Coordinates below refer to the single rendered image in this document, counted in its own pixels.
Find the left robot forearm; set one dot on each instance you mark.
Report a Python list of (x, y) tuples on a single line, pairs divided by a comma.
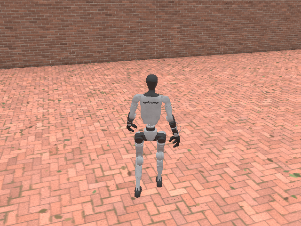
[(129, 121)]

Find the robot left thigh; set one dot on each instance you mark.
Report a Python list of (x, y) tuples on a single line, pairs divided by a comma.
[(139, 140)]

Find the robot right hand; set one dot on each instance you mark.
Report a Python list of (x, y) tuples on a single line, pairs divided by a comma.
[(177, 140)]

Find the robot thigh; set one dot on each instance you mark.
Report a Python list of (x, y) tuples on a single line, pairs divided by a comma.
[(161, 139), (139, 140)]

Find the robot right thigh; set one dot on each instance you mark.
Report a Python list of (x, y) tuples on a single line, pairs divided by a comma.
[(161, 139)]

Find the robot left hand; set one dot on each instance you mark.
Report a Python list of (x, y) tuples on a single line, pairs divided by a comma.
[(133, 125)]

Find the right robot forearm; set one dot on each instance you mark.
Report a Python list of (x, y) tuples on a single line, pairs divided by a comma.
[(174, 127)]

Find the left robot upper arm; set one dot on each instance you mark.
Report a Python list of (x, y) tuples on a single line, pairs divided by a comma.
[(134, 105)]

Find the right robot upper arm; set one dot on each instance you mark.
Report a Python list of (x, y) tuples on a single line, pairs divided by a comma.
[(168, 108)]

